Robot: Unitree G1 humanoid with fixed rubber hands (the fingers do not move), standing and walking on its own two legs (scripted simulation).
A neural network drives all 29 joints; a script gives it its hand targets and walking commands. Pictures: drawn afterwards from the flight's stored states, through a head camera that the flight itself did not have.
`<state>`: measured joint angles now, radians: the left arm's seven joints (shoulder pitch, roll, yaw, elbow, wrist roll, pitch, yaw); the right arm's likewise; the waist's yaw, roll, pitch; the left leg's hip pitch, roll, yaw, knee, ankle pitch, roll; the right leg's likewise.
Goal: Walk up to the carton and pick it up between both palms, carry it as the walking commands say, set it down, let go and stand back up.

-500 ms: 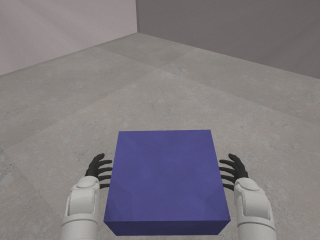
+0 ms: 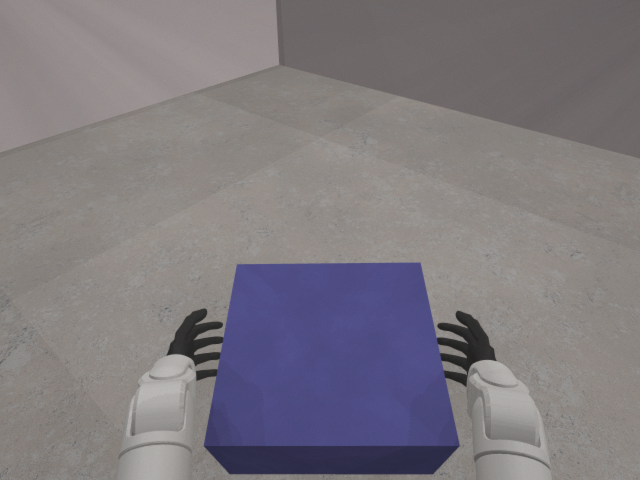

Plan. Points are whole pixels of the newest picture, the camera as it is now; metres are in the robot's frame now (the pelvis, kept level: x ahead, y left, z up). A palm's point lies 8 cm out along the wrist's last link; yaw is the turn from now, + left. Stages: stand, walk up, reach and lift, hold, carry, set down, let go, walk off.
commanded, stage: hold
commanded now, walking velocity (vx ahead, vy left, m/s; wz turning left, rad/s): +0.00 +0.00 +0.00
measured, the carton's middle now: (329, 363) +0.33 +0.00 -0.04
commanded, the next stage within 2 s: carry in 0.48 s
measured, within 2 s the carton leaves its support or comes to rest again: neither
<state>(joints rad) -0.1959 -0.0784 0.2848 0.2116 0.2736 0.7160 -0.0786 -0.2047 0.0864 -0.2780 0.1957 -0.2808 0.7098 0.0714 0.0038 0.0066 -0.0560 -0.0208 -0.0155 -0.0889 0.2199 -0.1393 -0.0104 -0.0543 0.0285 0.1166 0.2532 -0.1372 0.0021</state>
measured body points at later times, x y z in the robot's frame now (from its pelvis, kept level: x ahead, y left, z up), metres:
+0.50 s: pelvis +0.00 +0.00 +0.00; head -0.04 +0.00 +0.45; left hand +0.29 +0.19 +0.03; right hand +0.29 -0.19 +0.04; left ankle -0.01 +0.13 -0.75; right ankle +0.01 -0.12 -0.75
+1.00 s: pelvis -0.02 +0.05 -0.03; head -0.02 +0.04 +0.42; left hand +0.28 +0.17 +0.05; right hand +0.19 -0.19 +0.05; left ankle -0.01 +0.17 -0.70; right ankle -0.03 -0.06 -0.75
